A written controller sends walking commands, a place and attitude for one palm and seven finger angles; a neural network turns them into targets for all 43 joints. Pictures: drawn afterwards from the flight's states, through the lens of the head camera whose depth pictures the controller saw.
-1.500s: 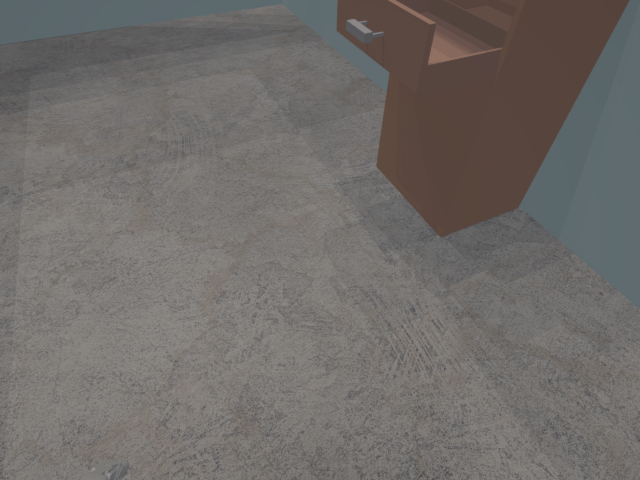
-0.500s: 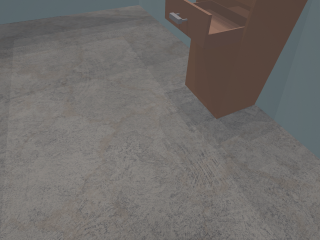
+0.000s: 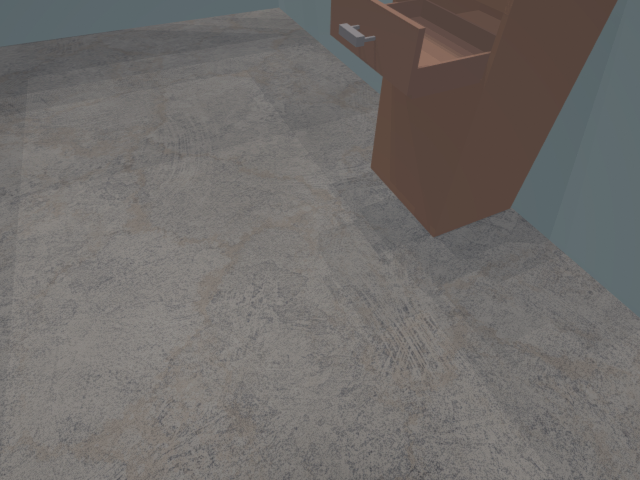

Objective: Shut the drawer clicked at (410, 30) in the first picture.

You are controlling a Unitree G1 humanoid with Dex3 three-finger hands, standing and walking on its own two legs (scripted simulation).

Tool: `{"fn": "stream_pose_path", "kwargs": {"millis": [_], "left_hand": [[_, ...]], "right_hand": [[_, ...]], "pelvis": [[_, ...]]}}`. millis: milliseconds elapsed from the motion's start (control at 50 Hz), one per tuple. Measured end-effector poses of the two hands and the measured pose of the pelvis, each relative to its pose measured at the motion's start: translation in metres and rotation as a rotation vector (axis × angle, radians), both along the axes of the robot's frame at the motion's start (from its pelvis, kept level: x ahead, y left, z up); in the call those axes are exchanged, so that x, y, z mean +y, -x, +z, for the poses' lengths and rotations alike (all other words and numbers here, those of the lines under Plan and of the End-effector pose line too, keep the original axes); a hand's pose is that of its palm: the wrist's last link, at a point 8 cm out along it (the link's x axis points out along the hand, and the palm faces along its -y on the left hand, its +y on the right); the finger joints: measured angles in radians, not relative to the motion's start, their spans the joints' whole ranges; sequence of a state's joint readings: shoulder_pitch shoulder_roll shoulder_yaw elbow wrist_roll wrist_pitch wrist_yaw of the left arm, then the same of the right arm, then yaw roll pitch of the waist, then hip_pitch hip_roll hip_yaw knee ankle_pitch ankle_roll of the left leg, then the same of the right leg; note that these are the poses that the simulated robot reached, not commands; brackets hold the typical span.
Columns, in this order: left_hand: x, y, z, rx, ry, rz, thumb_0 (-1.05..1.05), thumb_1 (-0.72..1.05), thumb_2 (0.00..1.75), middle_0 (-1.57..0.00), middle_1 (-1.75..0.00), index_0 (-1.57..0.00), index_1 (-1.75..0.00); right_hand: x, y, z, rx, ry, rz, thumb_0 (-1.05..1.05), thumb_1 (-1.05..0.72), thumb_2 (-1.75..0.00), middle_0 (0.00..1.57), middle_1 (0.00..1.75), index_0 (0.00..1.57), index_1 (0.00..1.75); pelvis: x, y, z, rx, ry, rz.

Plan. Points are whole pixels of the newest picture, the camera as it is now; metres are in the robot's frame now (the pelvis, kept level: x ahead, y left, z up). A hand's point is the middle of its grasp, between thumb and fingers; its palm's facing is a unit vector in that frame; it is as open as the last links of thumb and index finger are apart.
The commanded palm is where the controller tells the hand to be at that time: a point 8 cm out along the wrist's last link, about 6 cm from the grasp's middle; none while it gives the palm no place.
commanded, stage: walk to a spot facing it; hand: left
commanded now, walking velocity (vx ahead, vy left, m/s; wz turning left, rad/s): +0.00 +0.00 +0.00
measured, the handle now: (357, 33) +1.32 -0.04 +0.02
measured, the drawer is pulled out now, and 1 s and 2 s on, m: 0.28 0.28 0.28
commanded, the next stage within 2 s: none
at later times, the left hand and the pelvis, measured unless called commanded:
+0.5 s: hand out of the picture +0.03 +0.25 -0.19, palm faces +0.18 -0.97 -0.19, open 7.4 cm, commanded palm none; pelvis +0.07 +0.06 -0.01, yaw +11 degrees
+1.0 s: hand (177, 378) +0.30 +0.26 -0.17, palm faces +0.39 -0.90 -0.20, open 7.3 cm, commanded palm none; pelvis +0.30 +0.07 -0.01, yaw +23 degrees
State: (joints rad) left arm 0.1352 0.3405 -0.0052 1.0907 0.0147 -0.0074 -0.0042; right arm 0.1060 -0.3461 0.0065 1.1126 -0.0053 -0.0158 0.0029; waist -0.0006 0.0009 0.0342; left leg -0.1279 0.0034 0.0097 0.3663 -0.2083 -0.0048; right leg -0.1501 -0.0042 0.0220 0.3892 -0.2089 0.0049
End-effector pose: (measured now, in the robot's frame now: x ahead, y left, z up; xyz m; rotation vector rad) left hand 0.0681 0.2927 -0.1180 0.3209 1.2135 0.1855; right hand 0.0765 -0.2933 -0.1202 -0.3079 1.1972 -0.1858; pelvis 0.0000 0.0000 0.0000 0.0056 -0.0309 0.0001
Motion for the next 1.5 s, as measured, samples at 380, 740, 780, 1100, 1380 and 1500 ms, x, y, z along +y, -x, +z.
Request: {"fn": "stream_pose_path", "kwargs": {"millis": [380,740,780,1100,1380,1500], "left_hand": [[-0.007,0.060,-0.046,0.107,0.149,0.223,0.00,0.91,0.90,-0.20,-0.30,-0.21,-0.30],[0.018,-0.115,-0.024,-0.046,0.167,0.279,0.01,0.91,0.90,-0.20,-0.30,-0.20,-0.30],[0.018,-0.151,-0.024,-0.081,0.161,0.266,0.01,0.91,0.90,-0.20,-0.30,-0.20,-0.30],[0.013,-0.173,-0.030,0.044,0.150,0.524,0.00,0.94,0.90,-0.20,-0.30,-0.20,-0.30],[0.067,-0.195,-0.051,0.267,0.286,0.667,0.01,0.92,0.90,-0.20,-0.30,-0.20,-0.30],[0.135,-0.297,-0.038,0.083,0.240,0.609,0.01,0.91,0.90,-0.20,-0.30,-0.20,-0.30]], "right_hand": [[0.074,-0.010,-0.021,0.143,-0.068,0.090,0.01,-0.91,-0.90,0.20,0.30,0.20,0.30],[0.139,-0.082,-0.023,0.287,-0.138,0.077,0.00,-0.90,-0.90,0.20,0.30,0.20,0.30],[0.135,-0.104,-0.029,0.292,-0.139,0.077,0.00,-0.90,-0.90,0.20,0.30,0.20,0.30],[0.179,-0.426,-0.015,0.018,-0.104,0.374,0.01,-0.91,-0.90,0.19,0.30,0.19,0.30],[0.340,-0.559,-0.011,-0.084,-0.132,0.524,0.00,-0.91,-0.90,0.20,0.30,0.19,0.30],[0.332,-0.554,-0.003,0.002,-0.074,0.420,-0.02,-0.96,-0.90,0.20,0.30,0.20,0.30]], "pelvis": [[0.036,-0.044,-0.018,0.019,0.021,0.167],[0.068,-0.169,-0.006,0.054,0.004,0.279],[0.066,-0.191,-0.010,0.052,0.002,0.287],[0.090,-0.337,-0.007,0.031,0.041,0.443],[0.197,-0.436,-0.017,0.003,0.035,0.480],[0.231,-0.475,-0.001,0.012,0.029,0.488]]}}
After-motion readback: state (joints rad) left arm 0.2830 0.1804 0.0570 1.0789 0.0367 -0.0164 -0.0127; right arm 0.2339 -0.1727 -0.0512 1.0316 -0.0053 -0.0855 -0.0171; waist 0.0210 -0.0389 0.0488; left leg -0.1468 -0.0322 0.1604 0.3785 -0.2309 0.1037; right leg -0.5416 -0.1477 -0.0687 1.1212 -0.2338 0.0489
